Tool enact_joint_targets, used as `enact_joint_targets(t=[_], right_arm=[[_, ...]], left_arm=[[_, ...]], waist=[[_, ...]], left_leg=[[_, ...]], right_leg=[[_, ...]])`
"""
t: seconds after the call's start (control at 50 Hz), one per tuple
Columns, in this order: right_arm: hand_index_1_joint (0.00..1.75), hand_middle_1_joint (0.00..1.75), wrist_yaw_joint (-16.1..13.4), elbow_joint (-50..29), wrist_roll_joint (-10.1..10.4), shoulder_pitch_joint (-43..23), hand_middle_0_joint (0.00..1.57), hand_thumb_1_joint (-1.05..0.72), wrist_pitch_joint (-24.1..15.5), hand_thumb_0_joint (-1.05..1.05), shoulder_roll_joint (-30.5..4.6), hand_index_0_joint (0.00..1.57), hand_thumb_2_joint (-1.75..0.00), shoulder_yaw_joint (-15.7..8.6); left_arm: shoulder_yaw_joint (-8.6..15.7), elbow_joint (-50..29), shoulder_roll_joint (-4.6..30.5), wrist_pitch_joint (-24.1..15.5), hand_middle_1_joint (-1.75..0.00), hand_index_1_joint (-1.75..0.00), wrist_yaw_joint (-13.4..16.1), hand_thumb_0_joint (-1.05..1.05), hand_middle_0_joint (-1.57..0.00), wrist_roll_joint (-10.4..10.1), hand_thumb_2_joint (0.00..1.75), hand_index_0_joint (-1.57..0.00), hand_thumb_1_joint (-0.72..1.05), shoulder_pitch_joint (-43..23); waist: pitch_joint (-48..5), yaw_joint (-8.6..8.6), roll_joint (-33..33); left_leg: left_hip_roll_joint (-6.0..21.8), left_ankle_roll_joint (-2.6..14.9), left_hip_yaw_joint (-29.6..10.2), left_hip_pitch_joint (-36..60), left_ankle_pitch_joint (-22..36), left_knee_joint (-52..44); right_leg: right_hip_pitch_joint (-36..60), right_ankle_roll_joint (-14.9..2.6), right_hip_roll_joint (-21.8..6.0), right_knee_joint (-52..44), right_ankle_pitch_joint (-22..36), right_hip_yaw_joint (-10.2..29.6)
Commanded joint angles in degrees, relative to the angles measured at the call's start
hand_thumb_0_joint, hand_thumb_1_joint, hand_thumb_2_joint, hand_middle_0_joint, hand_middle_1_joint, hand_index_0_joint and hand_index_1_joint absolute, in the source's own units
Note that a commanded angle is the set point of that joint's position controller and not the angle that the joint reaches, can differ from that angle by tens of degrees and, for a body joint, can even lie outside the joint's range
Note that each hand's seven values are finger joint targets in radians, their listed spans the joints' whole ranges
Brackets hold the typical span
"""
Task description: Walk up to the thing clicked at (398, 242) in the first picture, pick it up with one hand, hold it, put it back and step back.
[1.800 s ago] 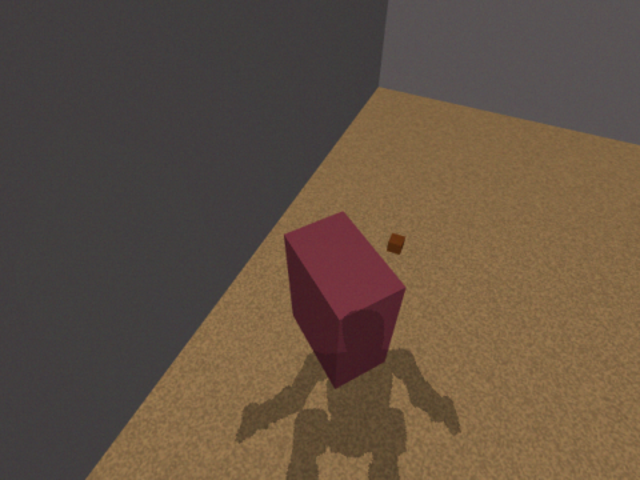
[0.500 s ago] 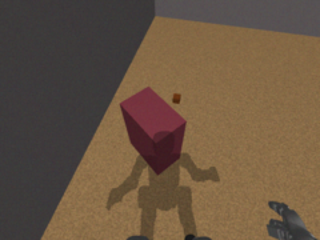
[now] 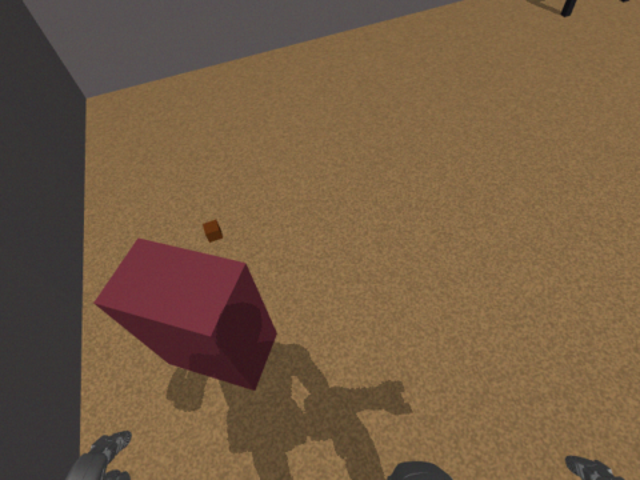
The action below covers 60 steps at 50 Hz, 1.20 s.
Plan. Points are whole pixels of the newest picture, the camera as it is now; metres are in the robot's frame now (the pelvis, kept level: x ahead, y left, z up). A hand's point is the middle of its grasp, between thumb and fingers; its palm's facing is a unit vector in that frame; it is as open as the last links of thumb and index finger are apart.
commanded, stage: walk up
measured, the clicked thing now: (212, 231) +1.06 +0.41 -0.73
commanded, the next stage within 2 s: none
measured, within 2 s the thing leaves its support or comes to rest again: neither
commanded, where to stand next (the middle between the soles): +0.06 -0.03 m, yaw -69 degrees
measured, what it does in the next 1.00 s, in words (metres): steps on the spot, turning right: left foot, then right foot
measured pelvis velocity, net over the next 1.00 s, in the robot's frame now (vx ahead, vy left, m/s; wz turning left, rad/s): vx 0.02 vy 0.03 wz -0.84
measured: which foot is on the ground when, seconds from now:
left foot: down 0.00-0.00, up 0.02-0.32, down 0.34-0.82, up 0.84-1.00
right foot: down 0.00-0.36, up 0.38-0.80, down 0.82-1.00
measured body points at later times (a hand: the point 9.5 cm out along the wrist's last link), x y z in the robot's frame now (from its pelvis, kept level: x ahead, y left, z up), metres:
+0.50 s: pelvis +0.04 +0.05 +0.01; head +0.11 +0.07 +0.46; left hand +0.29 +0.28 -0.12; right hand -0.02 -0.28 -0.05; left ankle +0.14 +0.12 -0.72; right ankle -0.04 -0.07 -0.63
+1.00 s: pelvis +0.02 +0.03 +0.00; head +0.02 -0.01 +0.45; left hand +0.31 +0.19 -0.08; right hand -0.17 -0.24 -0.13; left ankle +0.14 +0.10 -0.67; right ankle -0.05 -0.06 -0.72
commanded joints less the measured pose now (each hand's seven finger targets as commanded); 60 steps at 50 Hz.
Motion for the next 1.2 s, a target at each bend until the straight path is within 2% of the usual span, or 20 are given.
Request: enact_joint_targets(t=[0.0, 0.06, 0.1, 0.24, 0.3, 0.34, 0.36, 0.38, 0.44, 0.48, 0.66, 0.76, 0.78, 0.82, 0.84, 0.86, 0.92, 1.1, 1.14, 1.18], right_arm=[[0.30, 0.30, -0.6, -10.4, 0.9, -5.3, 0.20, -0.90, -3.0, 0.00, -9.4, 0.20, -0.90, -1.0], [0.30, 0.30, -0.5, -6.4, 1.4, -3.7, 0.20, -0.90, -3.1, 0.00, -10.0, 0.20, -0.90, -1.5], [0.30, 0.30, -1.0, -5.4, 1.1, -1.6, 0.20, -0.90, -2.3, 0.00, -10.0, 0.20, -0.90, -1.3], [0.30, 0.30, -4.4, -4.2, 0.6, 1.0, 0.20, -0.90, -3.4, 0.00, -8.9, 0.20, -0.90, -1.5], [0.30, 0.30, -5.7, -1.5, -0.3, 8.1, 0.20, -0.90, -4.6, 0.00, -9.0, 0.20, -0.90, -2.0], [0.30, 0.30, -6.0, -4.8, -0.8, 2.4, 0.20, -0.90, -4.9, 0.00, -17.1, 0.20, -0.90, -3.2], [0.30, 0.30, -5.6, -6.6, 0.0, -2.9, 0.20, -0.90, -4.7, 0.00, -17.5, 0.20, -0.90, -3.5], [0.30, 0.30, -5.4, -7.0, -0.1, -5.1, 0.20, -0.90, -4.8, 0.00, -18.5, 0.20, -0.90, -4.1], [0.30, 0.30, -5.6, -6.4, -0.4, -2.4, 0.20, -0.90, -5.3, 0.00, -12.2, 0.20, -0.90, -2.1], [0.30, 0.30, -5.3, -5.6, -0.3, -0.3, 0.20, -0.90, -5.4, 0.00, -12.7, 0.20, -0.90, -2.0], [0.30, 0.30, -2.8, -8.8, -1.2, 3.7, 0.20, -0.90, -5.0, 0.00, -16.3, 0.20, -0.90, -3.0], [0.30, 0.30, -2.3, -9.7, -0.2, 0.6, 0.20, -0.90, -3.8, 0.00, -16.3, 0.20, -0.90, -2.9], [0.30, 0.30, -2.2, -9.4, -0.2, 1.9, 0.20, -0.90, -3.4, 0.00, -13.7, 0.20, -0.90, -1.9], [0.30, 0.30, -2.5, -9.7, 1.6, 3.0, 0.20, -0.90, -2.8, 0.00, -7.3, 0.20, -0.90, 0.6], [0.30, 0.30, -3.5, -10.3, 1.5, -1.6, 0.20, -0.90, -3.1, 0.00, -12.0, 0.20, -0.90, -0.7], [0.30, 0.30, -3.7, -9.1, 1.4, -1.0, 0.20, -0.90, -3.6, 0.00, -13.8, 0.20, -0.90, -1.1], [0.30, 0.30, -3.2, -4.0, 1.3, 3.2, 0.20, -0.90, -3.8, 0.00, -11.5, 0.20, -0.90, -0.1], [0.30, 0.30, -3.7, -3.5, 0.0, 2.8, 0.20, -0.90, -5.3, 0.00, -9.4, 0.20, -0.90, 0.5], [0.30, 0.30, -3.9, -2.0, -0.3, 6.7, 0.20, -0.90, -5.8, 0.00, -9.1, 0.20, -0.90, -0.1], [0.30, 0.30, -4.3, -3.1, -1.5, 6.7, 0.20, -0.90, -6.1, 0.00, -15.4, 0.20, -0.90, -2.0]], left_arm=[[5.9, -5.9, 17.6, -1.8, -0.30, -0.30, 2.3, 0.00, -0.20, -0.3, 0.90, -0.20, 0.90, 11.5], [4.1, -8.2, 13.4, -0.9, -0.30, -0.30, 3.3, 0.00, -0.20, -1.7, 0.90, -0.20, 0.90, 2.9], [4.5, -9.8, 13.6, -0.7, -0.30, -0.30, 3.0, 0.00, -0.20, -1.3, 0.90, -0.20, 0.90, 0.8], [5.3, -14.0, 14.5, 0.8, -0.30, -0.30, 0.9, 0.00, -0.20, 0.9, 0.90, -0.20, 0.90, 0.1], [3.6, -14.9, 11.3, 1.0, -0.30, -0.30, 1.0, 0.00, -0.20, -0.3, 0.90, -0.20, 0.90, -2.8], [2.5, -12.1, 6.8, 1.4, -0.30, -0.30, 1.6, 0.00, -0.20, -0.4, 0.90, -0.20, 0.90, 7.0], [3.7, -9.6, 12.2, 1.9, -0.30, -0.30, 2.2, 0.00, -0.20, 0.1, 0.90, -0.20, 0.90, 11.2], [4.2, -8.8, 13.7, 2.1, -0.30, -0.30, 2.1, 0.00, -0.20, 0.2, 0.90, -0.20, 0.90, 11.0], [5.3, -7.9, 13.6, 2.2, -0.30, -0.30, 0.3, 0.00, -0.20, -1.2, 0.90, -0.20, 0.90, 5.1], [4.3, -8.1, 12.1, 2.3, -0.30, -0.30, -0.7, 0.00, -0.20, -2.1, 0.90, -0.20, 0.90, 6.5], [3.0, -6.8, 11.4, 1.0, -0.30, -0.30, -0.4, 0.00, -0.20, -1.8, 0.90, -0.20, 0.90, 5.0], [4.4, -2.6, 11.7, -0.4, -0.30, -0.30, 0.4, 0.00, -0.20, -1.2, 0.90, -0.20, 0.90, 13.0], [5.4, -1.2, 13.4, -1.1, -0.30, -0.30, 0.9, 0.00, -0.20, -0.8, 0.90, -0.20, 0.90, 15.4], [7.0, -4.3, 20.0, -1.7, -0.30, -0.30, 1.7, 0.00, -0.20, 0.4, 0.90, -0.20, 0.90, 11.6], [6.8, -5.8, 21.6, -1.4, -0.30, -0.30, 1.6, 0.00, -0.20, 0.3, 0.90, -0.20, 0.90, 9.1], [6.9, -5.4, 20.7, -1.1, -0.30, -0.30, 1.6, 0.00, -0.20, -0.3, 0.90, -0.20, 0.90, 7.6], [5.4, -4.9, 15.3, -1.9, -0.30, -0.30, 3.0, 0.00, -0.20, -1.6, 0.90, -0.20, 0.90, 5.2], [4.1, -5.7, 14.5, -2.7, -0.30, -0.30, 3.9, 0.00, -0.20, -1.7, 0.90, -0.20, 0.90, 7.0], [3.5, -6.5, 13.5, -2.0, -0.30, -0.30, 3.9, 0.00, -0.20, -2.3, 0.90, -0.20, 0.90, 4.1], [1.8, -7.2, 8.2, -1.9, -0.30, -0.30, 3.9, 0.00, -0.20, -2.9, 0.90, -0.20, 0.90, 6.1]], waist=[[-13.0, 9.92, -22.4], [-8.2, 4.81, -12.3], [-6.4, 3.61, -13.0], [-7.6, 4.64, -16.6], [-10.3, -0.18, -12.9], [-11.9, 4.10, 7.5], [-11.0, 5.32, 4.6], [-8.4, 5.31, 7.3], [-5.3, 4.61, 2.6], [-7.0, 3.91, 5.5], [-8.3, 0.46, 7.8], [-11.0, 5.37, 3.1], [-12.6, 6.50, -3.9], [-4.5, 6.73, -23.1], [-3.0, 8.43, -21.1], [-2.1, 7.32, -21.0], [-4.3, 4.54, -18.4], [-8.4, 4.58, -13.7], [-8.7, 1.83, -11.0], [-10.1, 1.86, 4.8]], left_leg=[[-6.5, -4.97, -18.5, -28.2, -15.1, 22.6], [-3.0, -5.29, -20.0, -23.8, -6.1, 18.8], [-4.8, -5.08, -16.5, -17.5, 0.6, 16.6], [-8.3, -3.79, -16.0, -4.9, 5.2, 1.3], [-7.8, -2.75, -17.9, 8.3, 18.1, -16.2], [18.4, 4.39, -44.7, 10.9, 18.0, -24.2], [22.2, 8.27, -44.9, 4.2, 13.8, -25.7], [23.5, 12.07, -47.0, -0.4, 12.8, -27.4], [8.7, 3.37, -24.5, -1.1, 16.3, -23.9], [6.8, 2.40, -19.6, 3.4, 16.5, -22.0], [13.3, 9.58, -15.8, 2.9, 7.1, -21.1], [14.4, 7.50, -11.0, -5.1, 6.9, -9.1], [10.5, 5.55, -8.6, -8.2, 6.6, 0.5], [-3.1, -2.25, -7.3, -30.8, -9.4, 20.1], [-2.6, -2.63, -14.2, -28.3, -10.6, 21.9], [-1.2, -2.29, -16.0, -26.0, -9.1, 21.0], [-1.6, -1.80, -16.2, -24.7, 0.6, 18.5], [-6.1, 0.33, -15.3, -9.3, 3.9, 2.0], [-7.4, 1.04, -14.2, 0.9, 13.7, -8.7], [9.7, 6.14, -37.2, 7.3, 15.5, -18.2]], right_leg=[[26.8, -19.47, -21.9, -12.5, 25.2, 43.5], [18.0, -11.49, -11.6, -12.4, 25.2, 24.9], [7.0, -8.71, -6.3, -13.4, 17.5, 21.8], [-5.2, -9.14, -3.1, -10.1, 17.8, 27.2], [-9.8, -3.52, 0.1, -0.6, 12.8, 26.4], [-17.7, 2.80, 10.6, 23.8, -17.1, 15.9], [-14.3, 3.34, 6.1, 30.4, -16.5, 14.0], [-13.4, 3.55, 4.1, 35.8, -15.2, 13.4], [-14.6, 2.00, 0.6, 35.9, -3.6, 14.4], [-15.6, 2.67, 0.5, 33.4, -0.8, 12.2], [-10.9, 2.95, -3.4, 14.8, -7.7, 3.2], [4.0, -0.36, -2.0, -3.4, -3.0, 0.9], [9.3, -1.12, 0.1, -7.0, -4.0, 2.6], [10.0, -9.44, -15.3, -19.0, -14.4, 36.2], [3.1, -14.78, -18.8, -20.3, -13.9, 42.1], [0.7, -14.99, -18.1, -18.5, -12.8, 39.7], [5.7, -8.88, -9.3, -12.9, 0.7, 23.7], [-0.5, -10.18, -10.0, 0.0, 30.3, 24.1], [-7.1, -6.92, -6.5, 6.0, 23.7, 20.5], [-17.7, -0.22, 5.3, 21.2, -1.6, 13.3]])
